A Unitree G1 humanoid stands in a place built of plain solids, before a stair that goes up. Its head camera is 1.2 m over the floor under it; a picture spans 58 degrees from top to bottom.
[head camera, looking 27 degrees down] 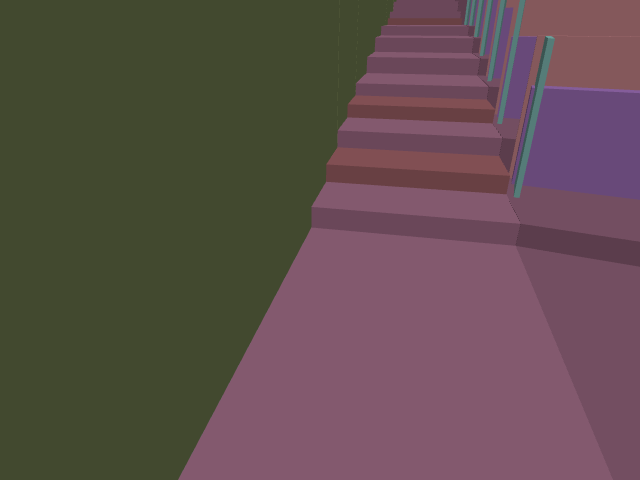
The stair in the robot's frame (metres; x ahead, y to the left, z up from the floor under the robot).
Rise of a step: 0.12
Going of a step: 0.50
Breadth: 1.24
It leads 12 degrees to the right of straight ahead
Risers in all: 5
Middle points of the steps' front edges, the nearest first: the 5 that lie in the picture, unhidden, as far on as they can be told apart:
2.41 -0.55 0.15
2.87 -0.65 0.28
3.34 -0.75 0.41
3.84 -0.85 0.53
4.35 -0.96 0.64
